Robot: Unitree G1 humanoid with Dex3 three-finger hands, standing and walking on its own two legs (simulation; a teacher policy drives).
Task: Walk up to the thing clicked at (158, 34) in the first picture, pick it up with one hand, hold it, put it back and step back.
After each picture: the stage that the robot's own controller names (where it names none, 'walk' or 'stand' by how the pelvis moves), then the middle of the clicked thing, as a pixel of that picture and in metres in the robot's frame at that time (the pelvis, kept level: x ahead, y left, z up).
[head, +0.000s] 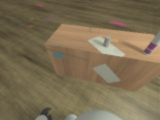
stand; (154, 43) +0.77 -0.59 +0.03
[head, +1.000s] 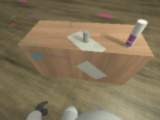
walk; (134, 35) +0.76 -0.35 +0.06
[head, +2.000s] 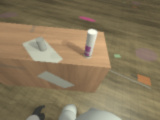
walk; (89, 45) +0.59 +0.05 +0.06
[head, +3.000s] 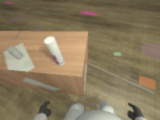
walk; (56, 53) +0.46 +0.29 +0.05
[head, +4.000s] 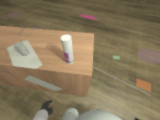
stand; (68, 51) +0.50 +0.19 +0.05
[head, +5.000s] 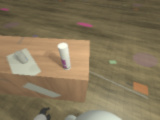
stand; (65, 57) +0.48 +0.22 +0.03
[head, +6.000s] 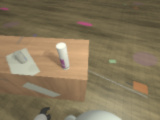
stand; (63, 57) +0.48 +0.23 +0.02
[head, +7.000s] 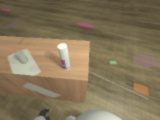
stand; (64, 58) +0.48 +0.23 +0.02
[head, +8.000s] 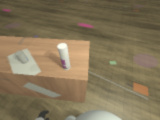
stand; (64, 58) +0.48 +0.23 +0.02
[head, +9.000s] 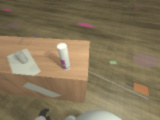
rise first; (64, 58) +0.48 +0.23 +0.02
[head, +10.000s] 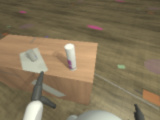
rise first; (71, 58) +0.48 +0.21 +0.03
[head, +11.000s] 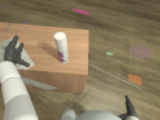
go down; (62, 50) +0.50 +0.19 +0.05
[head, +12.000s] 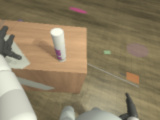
go down; (59, 47) +0.50 +0.19 +0.08
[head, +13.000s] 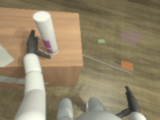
close in; (48, 37) +0.50 +0.21 +0.12
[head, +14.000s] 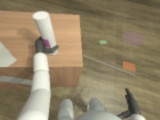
close; (48, 37) +0.52 +0.21 +0.12
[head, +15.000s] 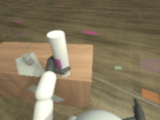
lift; (61, 57) +0.31 +0.17 +0.25
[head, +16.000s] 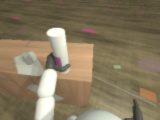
hold; (60, 54) +0.32 +0.17 +0.25
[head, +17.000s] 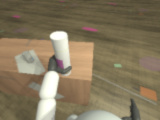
hold; (62, 57) +0.32 +0.17 +0.23
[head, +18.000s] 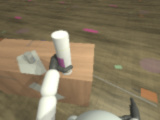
hold; (63, 56) +0.33 +0.16 +0.23
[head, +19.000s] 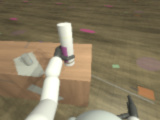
crouch; (67, 46) +0.41 +0.15 +0.23
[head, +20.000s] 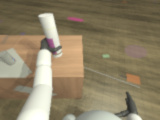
lower; (52, 38) +0.50 +0.20 +0.20
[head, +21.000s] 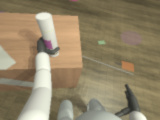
lower; (49, 38) +0.51 +0.20 +0.12
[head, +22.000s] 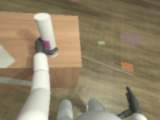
lower; (48, 39) +0.51 +0.21 +0.12
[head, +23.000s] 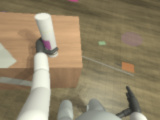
lower; (48, 39) +0.51 +0.21 +0.12
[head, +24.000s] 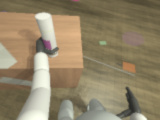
lower; (49, 38) +0.51 +0.21 +0.12
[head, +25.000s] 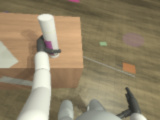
open; (50, 39) +0.51 +0.20 +0.11
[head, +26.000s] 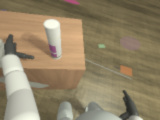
sink last; (54, 43) +0.49 +0.19 +0.10
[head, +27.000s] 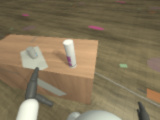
sink last; (70, 55) +0.49 +0.21 +0.08
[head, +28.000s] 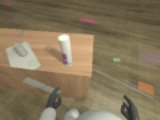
stand; (66, 52) +0.48 +0.20 +0.09
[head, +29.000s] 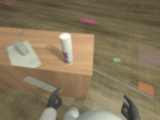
stand; (67, 51) +0.49 +0.20 +0.09
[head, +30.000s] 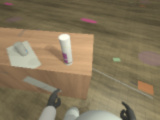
stand; (66, 51) +0.49 +0.20 +0.09
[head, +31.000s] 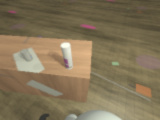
stand; (67, 57) +0.50 +0.21 +0.03
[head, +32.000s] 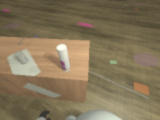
stand; (64, 59) +0.47 +0.23 +0.02
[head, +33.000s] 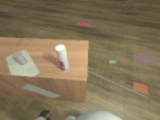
stand; (63, 59) +0.46 +0.23 +0.02
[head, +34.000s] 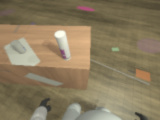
walk; (64, 47) +0.51 +0.22 +0.04
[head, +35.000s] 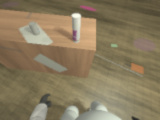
walk; (76, 29) +0.73 +0.16 +0.05
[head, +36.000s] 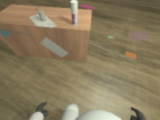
walk; (74, 14) +1.05 +0.26 +0.05
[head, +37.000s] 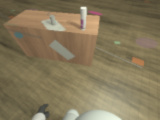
stand; (83, 19) +1.08 +0.16 +0.04
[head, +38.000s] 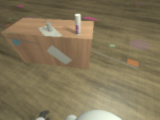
stand; (78, 25) +1.08 +0.20 +0.02
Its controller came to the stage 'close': yes
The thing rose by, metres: 0.21
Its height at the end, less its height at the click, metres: +0.00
